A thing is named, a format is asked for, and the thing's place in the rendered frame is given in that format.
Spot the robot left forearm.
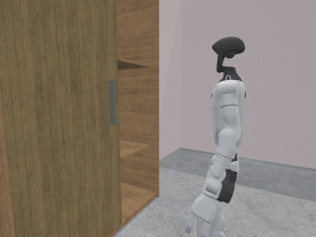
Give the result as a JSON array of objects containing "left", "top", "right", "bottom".
[{"left": 202, "top": 128, "right": 237, "bottom": 199}]

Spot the robot left upper arm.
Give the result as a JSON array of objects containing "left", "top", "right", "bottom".
[{"left": 216, "top": 80, "right": 241, "bottom": 144}]

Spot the robot left thigh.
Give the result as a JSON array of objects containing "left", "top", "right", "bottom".
[{"left": 196, "top": 172, "right": 235, "bottom": 237}]

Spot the wardrobe door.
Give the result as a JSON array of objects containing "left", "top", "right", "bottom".
[
  {"left": 0, "top": 89, "right": 16, "bottom": 237},
  {"left": 0, "top": 0, "right": 122, "bottom": 237}
]

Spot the robot left hand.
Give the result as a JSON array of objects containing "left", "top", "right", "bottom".
[{"left": 185, "top": 193, "right": 216, "bottom": 237}]

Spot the handle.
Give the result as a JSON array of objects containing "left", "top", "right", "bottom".
[{"left": 106, "top": 80, "right": 117, "bottom": 126}]

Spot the humanoid robot torso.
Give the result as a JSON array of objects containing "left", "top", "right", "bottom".
[{"left": 210, "top": 75, "right": 246, "bottom": 184}]

